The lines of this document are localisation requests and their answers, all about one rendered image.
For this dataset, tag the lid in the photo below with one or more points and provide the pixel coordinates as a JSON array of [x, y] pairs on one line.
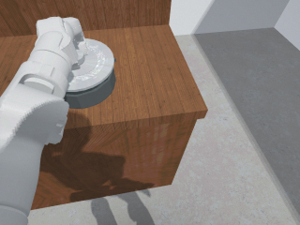
[[97, 66]]

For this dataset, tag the robot left forearm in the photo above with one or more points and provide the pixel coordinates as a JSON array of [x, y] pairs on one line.
[[50, 63]]

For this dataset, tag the left robot hand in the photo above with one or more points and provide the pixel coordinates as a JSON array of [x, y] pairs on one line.
[[79, 39]]

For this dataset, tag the robot left upper arm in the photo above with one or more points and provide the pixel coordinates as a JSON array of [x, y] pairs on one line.
[[31, 119]]

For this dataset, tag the pot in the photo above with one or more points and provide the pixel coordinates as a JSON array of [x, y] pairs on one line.
[[92, 96]]

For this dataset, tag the knob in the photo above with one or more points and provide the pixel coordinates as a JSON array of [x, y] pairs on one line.
[[81, 56]]

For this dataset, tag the table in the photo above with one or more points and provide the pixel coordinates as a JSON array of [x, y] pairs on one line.
[[135, 138]]

